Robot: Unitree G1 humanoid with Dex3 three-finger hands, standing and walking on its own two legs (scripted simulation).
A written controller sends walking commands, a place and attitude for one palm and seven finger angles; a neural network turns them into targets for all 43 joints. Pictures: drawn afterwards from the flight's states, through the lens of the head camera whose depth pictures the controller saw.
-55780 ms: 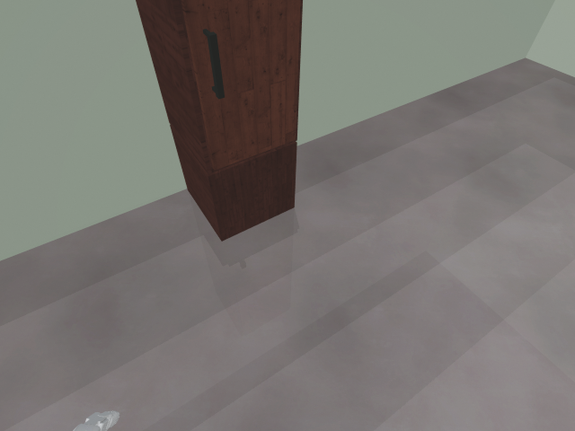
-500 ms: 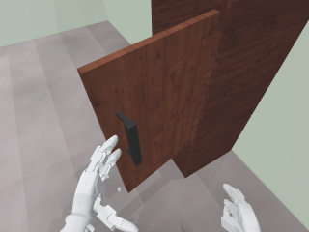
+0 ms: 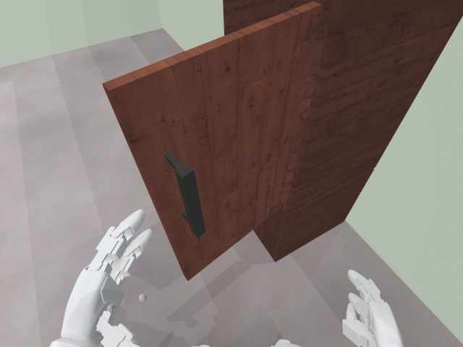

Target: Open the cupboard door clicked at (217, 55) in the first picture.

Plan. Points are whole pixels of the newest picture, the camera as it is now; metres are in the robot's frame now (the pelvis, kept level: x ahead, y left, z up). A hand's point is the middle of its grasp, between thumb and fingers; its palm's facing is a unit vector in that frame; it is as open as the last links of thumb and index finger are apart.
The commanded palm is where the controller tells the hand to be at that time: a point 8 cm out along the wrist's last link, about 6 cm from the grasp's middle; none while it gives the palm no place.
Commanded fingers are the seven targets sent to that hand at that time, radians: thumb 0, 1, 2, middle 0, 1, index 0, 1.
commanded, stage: draw the hand back to the body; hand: left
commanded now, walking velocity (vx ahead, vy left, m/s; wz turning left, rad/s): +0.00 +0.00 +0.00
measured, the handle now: (186, 198) +0.34 +0.10 +0.09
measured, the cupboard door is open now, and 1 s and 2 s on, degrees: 100 100 100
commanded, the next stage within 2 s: step back with the hand held close in 1.52 s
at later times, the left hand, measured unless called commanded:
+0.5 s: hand (81, 278) +0.18 +0.20 +0.14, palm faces +0.04 -0.98 -0.19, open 16.0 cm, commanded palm +0.15 +0.25 +0.16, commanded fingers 0.00 -0.19 0.44 -0.16 -0.30 -0.16 -0.30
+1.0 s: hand (8, 228) +0.22 +0.27 +0.20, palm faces +0.38 -0.83 -0.40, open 10.8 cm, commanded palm +0.17 +0.31 +0.22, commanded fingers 0.00 0.69 0.81 -0.19 -0.30 -0.19 -0.30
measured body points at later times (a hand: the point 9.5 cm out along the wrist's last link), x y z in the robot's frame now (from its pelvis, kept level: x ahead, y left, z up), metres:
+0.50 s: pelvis +0.00 +0.01 +0.03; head -0.01 +0.00 +0.48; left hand +0.18 +0.25 +0.15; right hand +0.19 -0.22 -0.03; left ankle -0.02 +0.10 -0.68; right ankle +0.03 -0.08 -0.68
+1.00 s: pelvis +0.03 +0.03 +0.06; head +0.01 +0.01 +0.51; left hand +0.19 +0.31 +0.22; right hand +0.22 -0.18 -0.02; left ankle -0.02 +0.10 -0.68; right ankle +0.03 -0.08 -0.68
